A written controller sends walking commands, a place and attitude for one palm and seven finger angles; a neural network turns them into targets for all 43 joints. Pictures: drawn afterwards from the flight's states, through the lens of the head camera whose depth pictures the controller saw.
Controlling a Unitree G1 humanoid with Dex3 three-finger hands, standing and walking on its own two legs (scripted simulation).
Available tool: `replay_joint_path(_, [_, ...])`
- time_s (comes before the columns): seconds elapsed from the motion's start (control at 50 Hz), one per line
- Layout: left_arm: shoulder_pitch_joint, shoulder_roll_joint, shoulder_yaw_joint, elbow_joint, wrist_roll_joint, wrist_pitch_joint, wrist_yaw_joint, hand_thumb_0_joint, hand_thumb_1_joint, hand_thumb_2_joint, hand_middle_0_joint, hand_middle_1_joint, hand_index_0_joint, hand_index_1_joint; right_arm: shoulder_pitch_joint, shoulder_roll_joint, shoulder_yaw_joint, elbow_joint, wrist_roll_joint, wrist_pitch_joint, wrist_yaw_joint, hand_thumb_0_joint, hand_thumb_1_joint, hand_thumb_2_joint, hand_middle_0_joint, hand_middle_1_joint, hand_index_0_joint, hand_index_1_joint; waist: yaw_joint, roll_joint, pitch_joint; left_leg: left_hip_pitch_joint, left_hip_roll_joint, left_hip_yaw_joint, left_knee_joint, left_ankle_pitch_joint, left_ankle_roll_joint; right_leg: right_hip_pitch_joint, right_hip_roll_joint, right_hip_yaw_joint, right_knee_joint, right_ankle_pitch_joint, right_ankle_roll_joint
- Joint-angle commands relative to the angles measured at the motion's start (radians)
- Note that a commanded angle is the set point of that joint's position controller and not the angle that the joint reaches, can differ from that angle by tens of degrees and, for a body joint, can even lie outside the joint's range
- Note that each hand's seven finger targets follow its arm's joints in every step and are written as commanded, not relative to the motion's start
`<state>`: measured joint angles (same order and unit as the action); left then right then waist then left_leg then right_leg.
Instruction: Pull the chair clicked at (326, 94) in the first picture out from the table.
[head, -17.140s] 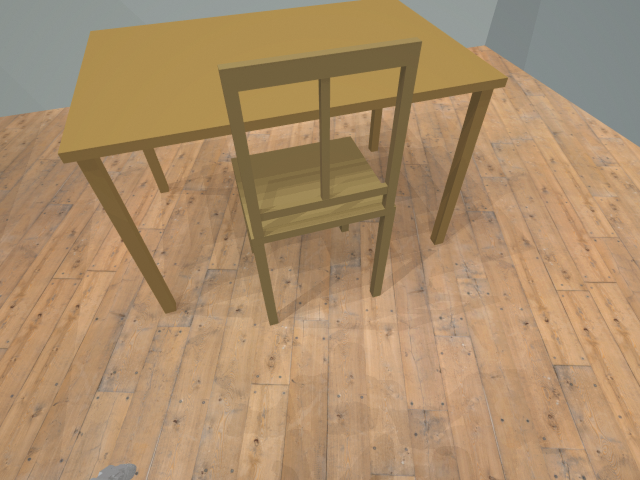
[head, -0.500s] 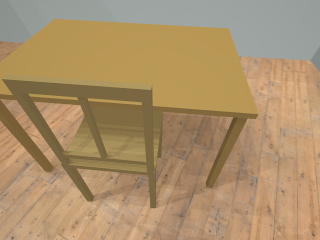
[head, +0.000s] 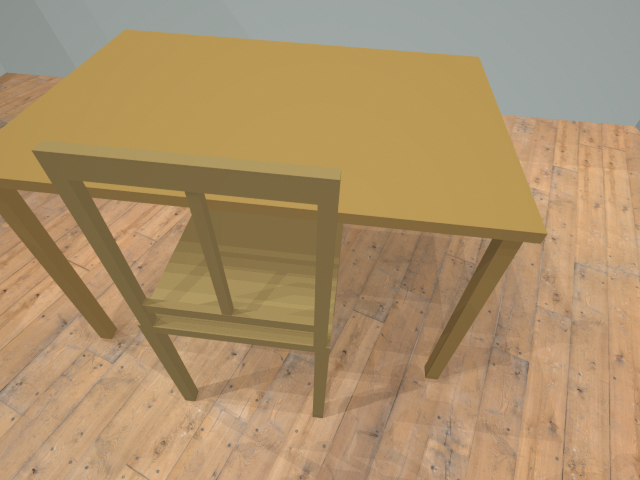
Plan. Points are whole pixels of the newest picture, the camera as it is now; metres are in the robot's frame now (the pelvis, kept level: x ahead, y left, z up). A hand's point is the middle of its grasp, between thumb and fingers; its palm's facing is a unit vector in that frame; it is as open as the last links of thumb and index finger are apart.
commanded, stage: come to a stop and stand still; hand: left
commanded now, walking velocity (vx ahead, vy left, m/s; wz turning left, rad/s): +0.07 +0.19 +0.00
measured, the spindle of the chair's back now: (213, 260) +0.46 +0.23 -0.05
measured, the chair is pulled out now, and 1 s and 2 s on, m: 0.00 0.00 0.00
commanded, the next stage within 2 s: look again from close up in 1.06 s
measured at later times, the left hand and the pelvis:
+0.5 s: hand out of the picture -0.01 +0.17 -0.17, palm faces +0.00 -0.99 -0.16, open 7.3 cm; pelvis +0.00 +0.01 +0.01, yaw -2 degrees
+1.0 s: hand out of the picture +0.00 +0.16 -0.17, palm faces +0.01 -0.98 -0.21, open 7.3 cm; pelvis -0.01 -0.01 +0.00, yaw -1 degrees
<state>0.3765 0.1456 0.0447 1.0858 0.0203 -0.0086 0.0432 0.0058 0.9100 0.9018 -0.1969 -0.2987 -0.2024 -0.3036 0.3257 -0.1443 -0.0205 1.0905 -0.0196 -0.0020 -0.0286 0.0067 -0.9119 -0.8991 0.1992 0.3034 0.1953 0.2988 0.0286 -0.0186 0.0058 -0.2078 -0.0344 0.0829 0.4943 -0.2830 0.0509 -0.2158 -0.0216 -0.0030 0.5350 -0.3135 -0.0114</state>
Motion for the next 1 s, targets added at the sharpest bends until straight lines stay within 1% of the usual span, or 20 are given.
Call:
replay_joint_path(0.0, [0.035,0.076,0.012,-0.056,0.005,0.004,0.013,0.0,0.9,0.9,-0.2,-0.3,-0.2,-0.3,0.108,-0.11,-0.01,-0.046,0.001,0.0,-0.005,0.0,-0.9,-0.9,0.2,0.3,0.2,0.3,-0.014,0.162,0.074,0.026,0.209,-0.214,-0.165,0.299,0.076,-0.136,-0.03,-0.025,0.089,-0.052,-0.042])
replay_joint_path(0.04, [0.042,0.071,0.01,-0.061,0.005,0.008,0.014,0.0,0.9,0.9,-0.2,-0.3,-0.2,-0.3,0.089,-0.105,-0.007,-0.065,0.002,0.002,-0.004,0.0,-0.9,-0.9,0.2,0.3,0.2,0.3,-0.003,0.145,0.069,-0.002,0.222,-0.225,-0.176,0.323,0.111,-0.127,-0.034,-0.038,0.161,-0.105,-0.038])
replay_joint_path(0.08, [0.047,0.052,0.001,-0.051,0.005,0.009,0.01,0.0,0.9,0.9,-0.2,-0.3,-0.2,-0.3,0.075,-0.093,0.0,-0.066,0.002,-0.009,-0.006,0.0,-0.9,-0.9,0.2,0.3,0.2,0.3,0.002,0.101,0.063,-0.031,0.228,-0.239,-0.192,0.308,0.109,-0.09,-0.047,-0.026,0.145,-0.086,-0.029])
replay_joint_path(0.14, [0.067,0.037,-0.015,-0.024,0.002,-0.007,0.002,0.0,0.9,0.9,-0.2,-0.3,-0.2,-0.3,0.064,-0.077,0.009,-0.043,0.01,-0.032,-0.013,0.0,-0.9,-0.9,0.2,0.3,0.2,0.3,0.01,-0.013,0.041,-0.028,0.189,-0.216,-0.166,0.302,0.06,0.005,-0.065,0.027,-0.052,0.109,-0.027])
replay_joint_path(0.16, [0.069,0.042,-0.02,-0.012,-0.002,-0.011,0.001,0.0,0.9,0.9,-0.2,-0.3,-0.2,-0.3,0.06,-0.079,0.01,-0.034,0.011,-0.036,-0.014,0.0,-0.9,-0.9,0.2,0.3,0.2,0.3,0.002,-0.045,0.045,-0.003,0.161,-0.194,-0.157,0.286,0.033,0.002,-0.075,0.056,-0.078,0.173,-0.034])
replay_joint_path(0.2, [0.053,0.038,-0.026,0.001,-0.008,-0.015,0.001,0.0,0.9,0.9,-0.2,-0.3,-0.2,-0.3,0.08,-0.079,0.008,-0.007,0.011,-0.038,-0.018,0.0,-0.9,-0.9,0.2,0.3,0.2,0.3,-0.022,-0.091,0.034,0.077,0.149,-0.162,-0.138,0.369,0.008,-0.015,-0.08,0.056,-0.084,0.265,-0.033])
replay_joint_path(0.24, [0.035,0.035,-0.027,-0.001,-0.011,-0.012,0.003,0.0,0.9,0.9,-0.2,-0.3,-0.2,-0.3,0.097,-0.072,0.009,0.023,0.012,-0.043,-0.022,0.0,-0.9,-0.9,0.2,0.3,0.2,0.3,-0.029,-0.054,0.061,0.098,0.16,-0.154,-0.152,0.452,0.002,-0.021,-0.064,0.044,-0.083,0.249,-0.02])
replay_joint_path(0.28, [0.043,0.035,-0.027,0.008,-0.012,-0.009,0.003,0.0,0.9,0.9,-0.2,-0.3,-0.2,-0.3,0.1,-0.061,0.015,0.044,0.013,-0.046,-0.024,0.0,-0.9,-0.9,0.2,0.3,0.2,0.3,-0.027,0.016,0.064,0.102,0.164,-0.15,-0.175,0.454,-0.007,-0.011,-0.061,0.041,-0.096,0.21,-0.015])
replay_joint_path(0.32, [0.046,0.039,-0.025,0.015,-0.012,-0.008,0.003,0.0,0.9,0.9,-0.2,-0.3,-0.2,-0.3,0.098,-0.054,0.018,0.055,0.013,-0.048,-0.027,0.0,-0.9,-0.9,0.2,0.3,0.2,0.3,-0.026,0.047,0.06,0.11,0.164,-0.144,-0.185,0.454,-0.012,0.003,-0.058,0.042,-0.109,0.208,-0.014])
replay_joint_path(0.42, [0.047,0.04,-0.027,0.035,-0.01,-0.009,-0.002,0.0,0.9,0.9,-0.2,-0.3,-0.2,-0.3,0.091,-0.037,0.021,0.068,0.015,-0.045,-0.024,0.0,-0.9,-0.9,0.2,0.3,0.2,0.3,-0.024,0.062,0.094,0.063,0.149,-0.133,-0.224,0.23,-0.012,0.013,-0.068,0.049,-0.162,0.188,-0.02])
replay_joint_path(0.44, [-0.061,0.188,-0.054,-0.05,-0.03,-0.028,-0.004,0.0,0.9,0.9,-0.2,-0.3,-0.2,-0.3,0.009,-0.131,0.018,-0.048,0.011,-0.032,-0.011,0.0,-0.9,-0.9,0.2,0.3,0.2,0.3,-0.048,0.165,0.127,0.017,0.071,-0.129,-0.234,0.319,-0.015,-0.016,0.014,-0.013,-0.042,0.124,-0.046])
replay_joint_path(0.46, [0.009,0.121,-0.039,-0.054,-0.011,-0.013,0.001,0.0,0.9,0.9,-0.2,-0.3,-0.2,-0.3,0.02,-0.127,-0.01,-0.051,-0.004,-0.052,-0.012,0.0,-0.9,-0.9,0.2,0.3,0.2,0.3,-0.014,0.096,0.099,-0.052,0.174,-0.181,-0.209,0.101,-0.017,-0.041,-0.04,0.002,-0.041,0.016,-0.034])
replay_joint_path(0.48, [0.015,0.09,-0.04,-0.04,-0.003,-0.017,0.0,0.0,0.9,0.9,-0.2,-0.3,-0.2,-0.3,0.006,-0.117,-0.013,-0.052,-0.004,-0.052,-0.012,0.0,-0.9,-0.9,0.2,0.3,0.2,0.3,-0.022,0.097,0.085,-0.078,0.156,-0.191,-0.218,0.029,-0.007,-0.021,-0.049,0.007,-0.057,0.066,-0.045])
replay_joint_path(0.5, [0.028,0.084,-0.052,-0.033,-0.003,-0.022,0.001,0.0,0.9,0.9,-0.2,-0.3,-0.2,-0.3,0.0,-0.097,-0.004,-0.056,0.002,-0.047,-0.008,0.0,-0.9,-0.9,0.2,0.3,0.2,0.3,-0.014,0.072,0.064,-0.063,0.141,-0.18,-0.201,0.007,-0.003,-0.005,-0.061,0.02,-0.08,0.103,-0.045])
replay_joint_path(0.54, [0.03,0.091,-0.051,-0.038,-0.006,-0.03,0.004,0.0,0.9,0.9,-0.2,-0.3,-0.2,-0.3,0.009,-0.081,-0.002,-0.065,0.003,-0.04,-0.003,0.0,-0.9,-0.9,0.2,0.3,0.2,0.3,-0.023,0.006,0.027,-0.026,0.119,-0.159,-0.123,0.047,0.001,-0.012,-0.075,0.058,-0.112,0.117,-0.051])
replay_joint_path(0.58, [0.017,0.084,-0.048,-0.036,-0.008,-0.036,0.009,0.0,0.9,0.9,-0.2,-0.3,-0.2,-0.3,0.017,-0.08,-0.005,-0.062,0.004,-0.035,-0.001,0.0,-0.9,-0.9,0.2,0.3,0.2,0.3,-0.038,-0.004,0.013,0.001,0.111,-0.151,-0.09,0.082,0.0,-0.027,-0.086,0.07,-0.12,0.131,-0.05])
replay_joint_path(0.62, [0.01,0.085,-0.046,-0.038,-0.009,-0.038,0.012,0.0,0.9,0.9,-0.2,-0.3,-0.2,-0.3,0.016,-0.083,-0.006,-0.056,0.008,-0.032,-0.001,0.0,-0.9,-0.9,0.2,0.3,0.2,0.3,-0.042,0.032,0.025,0.01,0.111,-0.144,-0.077,0.122,-0.001,-0.038,-0.089,0.074,-0.118,0.168,-0.046])
replay_joint_path(0.64, [0.014,0.097,-0.048,-0.044,-0.008,-0.037,0.013,0.0,0.9,0.9,-0.2,-0.3,-0.2,-0.3,0.01,-0.087,-0.001,-0.059,0.005,-0.026,0.003,0.0,-0.9,-0.9,0.2,0.3,0.2,0.3,-0.037,-0.005,0.03,0.012,0.114,-0.138,-0.066,0.126,0.002,-0.037,-0.084,0.087,-0.126,0.18,-0.048])
replay_joint_path(0.82, [-0.002,0.106,-0.042,-0.048,-0.007,-0.036,0.016,0.0,0.9,0.9,-0.2,-0.3,-0.2,-0.3,-0.045,-0.1,-0.003,-0.046,0.01,-0.019,0.008,0.0,-0.9,-0.9,0.2,0.3,0.2,0.3,-0.041,-0.009,0.076,0.019,0.112,-0.123,-0.081,0.114,-0.006,-0.062,-0.092,0.101,-0.147,0.18,-0.033])
replay_joint_path(0.98, [-0.006,0.112,-0.043,-0.048,-0.005,-0.035,0.015,0.0,0.9,0.9,-0.2,-0.3,-0.2,-0.3,-0.074,-0.103,0.002,-0.028,0.01,-0.021,0.01,0.0,-0.9,-0.9,0.2,0.3,0.2,0.3,-0.032,-0.004,0.037,0.052,0.12,-0.114,-0.091,0.157,-0.008,-0.021,-0.094,0.103,-0.157,0.238,-0.024])
